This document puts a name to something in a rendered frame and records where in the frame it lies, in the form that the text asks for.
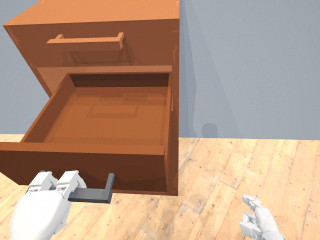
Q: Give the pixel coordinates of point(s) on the handle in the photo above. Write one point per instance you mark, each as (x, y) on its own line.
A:
(85, 44)
(91, 195)

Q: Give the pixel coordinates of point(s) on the robot right hand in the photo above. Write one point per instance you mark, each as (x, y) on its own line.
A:
(253, 226)

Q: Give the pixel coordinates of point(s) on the cabinet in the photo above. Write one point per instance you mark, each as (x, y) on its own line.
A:
(150, 35)

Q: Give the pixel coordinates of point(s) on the robot left hand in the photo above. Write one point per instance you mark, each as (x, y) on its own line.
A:
(41, 212)

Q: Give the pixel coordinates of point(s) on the drawer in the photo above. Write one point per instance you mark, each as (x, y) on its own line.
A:
(98, 123)

